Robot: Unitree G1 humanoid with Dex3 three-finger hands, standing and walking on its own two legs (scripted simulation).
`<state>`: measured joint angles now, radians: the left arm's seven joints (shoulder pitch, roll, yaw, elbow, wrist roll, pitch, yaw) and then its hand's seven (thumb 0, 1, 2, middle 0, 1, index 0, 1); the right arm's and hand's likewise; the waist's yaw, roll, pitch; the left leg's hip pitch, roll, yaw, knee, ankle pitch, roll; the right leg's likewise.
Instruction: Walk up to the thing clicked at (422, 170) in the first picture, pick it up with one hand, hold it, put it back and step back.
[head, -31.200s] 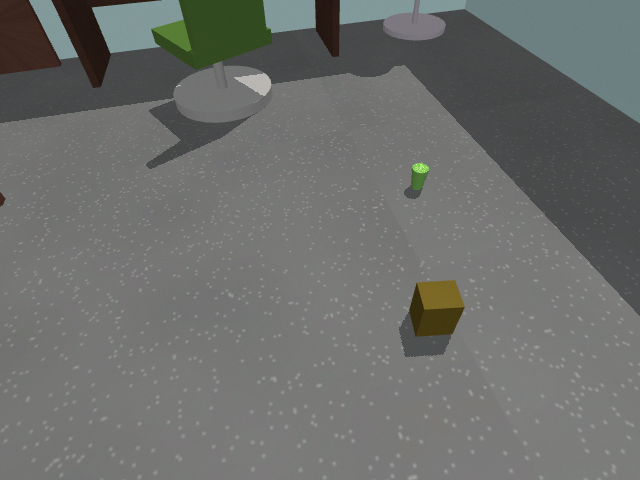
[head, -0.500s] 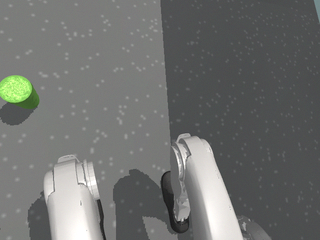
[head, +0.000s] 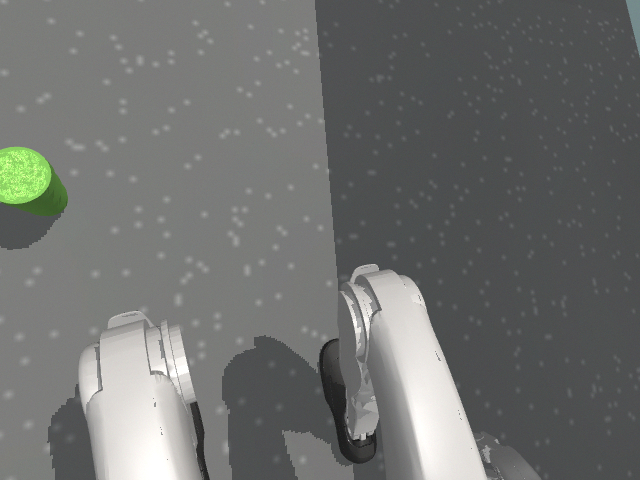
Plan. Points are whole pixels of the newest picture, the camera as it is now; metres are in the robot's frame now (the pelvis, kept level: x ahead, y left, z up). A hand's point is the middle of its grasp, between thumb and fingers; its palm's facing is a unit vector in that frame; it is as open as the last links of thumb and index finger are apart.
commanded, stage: rise first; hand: left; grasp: from above
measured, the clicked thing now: (34, 188) +0.51 +0.33 -0.27
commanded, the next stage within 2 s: approach in 0.44 s
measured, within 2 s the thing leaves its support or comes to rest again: neither
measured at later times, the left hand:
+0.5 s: hand out of the picture +0.45 +0.37 -0.14, palm faces -0.45 -0.07 -0.89, open 13.8 cm
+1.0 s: hand (15, 147) +0.52 +0.30 -0.15, palm faces -0.38 -0.05 -0.92, open 14.1 cm
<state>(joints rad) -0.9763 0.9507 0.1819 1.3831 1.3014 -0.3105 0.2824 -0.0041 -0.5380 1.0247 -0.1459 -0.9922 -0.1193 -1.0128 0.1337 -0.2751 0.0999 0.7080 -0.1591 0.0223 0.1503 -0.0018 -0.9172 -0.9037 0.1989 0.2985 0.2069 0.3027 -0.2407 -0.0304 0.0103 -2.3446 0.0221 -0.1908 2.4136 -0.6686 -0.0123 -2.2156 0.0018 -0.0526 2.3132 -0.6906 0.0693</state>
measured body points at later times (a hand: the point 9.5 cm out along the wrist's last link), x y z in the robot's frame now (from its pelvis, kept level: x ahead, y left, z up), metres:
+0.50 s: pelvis +0.00 +0.00 +0.00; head +0.24 +0.09 +0.37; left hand +0.47 +0.37 -0.09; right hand +0.06 -0.27 -0.09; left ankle +0.07 +0.13 -0.30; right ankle +0.10 -0.14 -0.30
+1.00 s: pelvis +0.00 +0.00 +0.00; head +0.25 +0.08 +0.36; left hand +0.53 +0.30 -0.10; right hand +0.03 -0.27 -0.08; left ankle +0.07 +0.13 -0.30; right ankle +0.10 -0.14 -0.30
